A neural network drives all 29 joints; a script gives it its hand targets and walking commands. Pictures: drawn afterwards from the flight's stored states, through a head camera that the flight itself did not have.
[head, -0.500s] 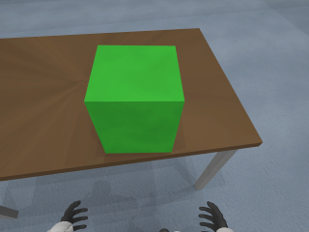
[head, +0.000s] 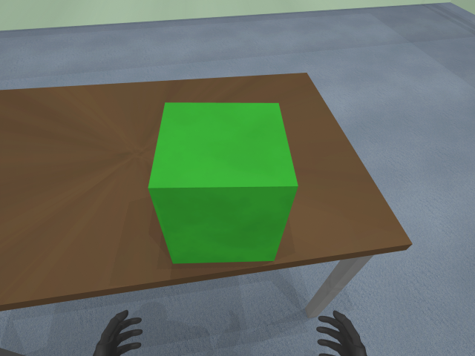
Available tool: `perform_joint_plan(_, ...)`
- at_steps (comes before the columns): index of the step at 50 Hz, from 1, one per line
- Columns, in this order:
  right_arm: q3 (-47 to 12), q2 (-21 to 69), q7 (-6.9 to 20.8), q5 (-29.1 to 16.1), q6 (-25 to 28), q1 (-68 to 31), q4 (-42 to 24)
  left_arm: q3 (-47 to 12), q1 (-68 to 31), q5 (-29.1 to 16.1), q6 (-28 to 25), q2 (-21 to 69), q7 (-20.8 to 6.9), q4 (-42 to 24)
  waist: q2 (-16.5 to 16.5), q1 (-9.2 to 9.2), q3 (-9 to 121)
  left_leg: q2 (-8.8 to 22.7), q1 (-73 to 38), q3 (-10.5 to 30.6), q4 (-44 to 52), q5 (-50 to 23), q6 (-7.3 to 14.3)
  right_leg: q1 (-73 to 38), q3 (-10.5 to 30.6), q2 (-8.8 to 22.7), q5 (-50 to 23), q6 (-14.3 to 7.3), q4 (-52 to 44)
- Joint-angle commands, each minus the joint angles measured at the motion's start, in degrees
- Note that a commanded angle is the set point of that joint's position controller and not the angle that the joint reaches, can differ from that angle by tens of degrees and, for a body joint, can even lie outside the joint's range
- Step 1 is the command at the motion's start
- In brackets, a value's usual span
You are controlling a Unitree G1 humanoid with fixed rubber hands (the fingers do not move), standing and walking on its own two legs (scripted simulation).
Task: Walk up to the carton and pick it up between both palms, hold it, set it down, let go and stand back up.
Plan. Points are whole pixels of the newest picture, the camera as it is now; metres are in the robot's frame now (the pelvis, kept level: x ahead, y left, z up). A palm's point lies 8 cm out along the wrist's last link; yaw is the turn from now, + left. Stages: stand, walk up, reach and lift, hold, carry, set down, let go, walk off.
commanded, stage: reach and lift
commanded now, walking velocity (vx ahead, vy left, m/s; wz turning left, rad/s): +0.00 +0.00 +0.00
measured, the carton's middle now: (223, 187) +0.42 +0.06 +0.03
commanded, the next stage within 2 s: none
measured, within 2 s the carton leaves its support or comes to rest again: neither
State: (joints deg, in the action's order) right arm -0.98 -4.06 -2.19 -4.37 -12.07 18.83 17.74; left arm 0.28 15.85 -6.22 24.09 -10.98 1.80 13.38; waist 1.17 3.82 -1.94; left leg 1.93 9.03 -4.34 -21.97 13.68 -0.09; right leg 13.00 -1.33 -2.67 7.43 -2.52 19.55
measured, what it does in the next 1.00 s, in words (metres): stands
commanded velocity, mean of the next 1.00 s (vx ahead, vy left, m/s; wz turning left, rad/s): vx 0.00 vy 0.00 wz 0.00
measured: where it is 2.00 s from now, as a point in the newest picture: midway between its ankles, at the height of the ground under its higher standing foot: outside the picture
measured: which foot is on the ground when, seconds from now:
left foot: down 0.00-1.00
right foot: down 0.00-1.00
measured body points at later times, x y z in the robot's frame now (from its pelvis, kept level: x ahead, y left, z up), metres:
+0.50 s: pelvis +0.01 +0.02 +0.00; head +0.01 +0.03 +0.45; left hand +0.17 +0.24 -0.04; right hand +0.17 -0.17 -0.04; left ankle -0.02 +0.12 -0.75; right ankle +0.03 -0.09 -0.75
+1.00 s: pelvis +0.00 +0.01 +0.00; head +0.01 +0.01 +0.45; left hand +0.21 +0.24 +0.01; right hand +0.23 -0.18 +0.01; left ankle -0.02 +0.12 -0.75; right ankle +0.03 -0.09 -0.75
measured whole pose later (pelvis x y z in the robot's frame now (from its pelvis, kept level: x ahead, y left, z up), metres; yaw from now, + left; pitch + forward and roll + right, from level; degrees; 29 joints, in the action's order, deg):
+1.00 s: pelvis +0.00 +0.01 +0.00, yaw +1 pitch +0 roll -1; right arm -0.9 -9.8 -2.0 -10.2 1.1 16.4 6.8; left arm -2.4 12.5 -12.9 2.6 -14.3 3.6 7.4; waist -0.1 4.3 0.2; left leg 1.2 6.8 -3.8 -20.0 13.0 0.5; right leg 10.0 -1.8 -2.0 6.5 -1.7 16.5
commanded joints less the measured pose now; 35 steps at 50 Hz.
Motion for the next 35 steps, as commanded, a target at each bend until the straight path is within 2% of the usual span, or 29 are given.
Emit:
perform_joint_plan(1,1.45,-5.44,0.42,-1.48,3.79,0.49,-10.16,2.26,-2.82,-0.54,-4.32,-6.88,0.80,-12.86,-3.31,-0.34,9.25,0.33,7.31,-0.14,4.26,-15.95,-0.12,-16.14,5.44,2.15,-10.48,0.93,-1.33)
perform_joint_plan(6,0.55,-7.10,1.04,-3.60,5.15,3.04,-11.42,1.44,0.58,-1.15,-6.03,-6.53,0.61,-14.23,-4.24,-0.21,8.31,-0.06,4.47,0.28,4.04,-19.70,-1.59,-14.98,5.05,1.38,-12.25,0.45,-2.87)
perform_joint_plan(14,1.51,-9.11,2.01,-4.01,7.96,3.69,-16.14,0.63,1.67,-2.10,-9.15,-6.83,1.24,-17.04,-3.94,0.45,6.58,0.06,4.44,0.63,4.76,-17.43,-2.71,-13.80,4.21,0.60,-9.03,0.11,-3.92)
perform_joint_plan(24,2.17,-10.04,2.07,-4.00,11.38,3.63,-19.69,-0.33,0.11,-3.40,-14.22,-6.95,2.36,-19.29,-3.64,0.60,5.76,0.47,5.80,0.77,5.56,-12.35,-2.88,-13.01,3.59,0.41,-5.25,0.48,-3.49)
perform_joint_plan(35,2.80,-10.58,1.55,-4.82,12.46,-2.05,-22.03,-0.31,-5.74,-5.20,-17.99,-8.18,2.71,-19.74,-3.12,0.61,6.66,0.50,7.88,0.88,6.62,-8.05,-1.99,-13.64,3.57,1.16,-2.65,0.99,-3.44)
